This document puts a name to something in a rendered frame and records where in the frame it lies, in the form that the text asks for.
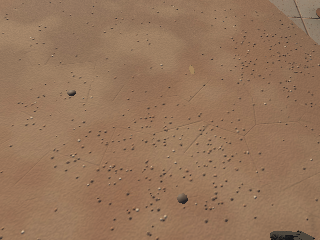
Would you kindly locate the robot right hand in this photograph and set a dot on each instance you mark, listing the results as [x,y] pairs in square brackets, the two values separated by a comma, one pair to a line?
[289,235]

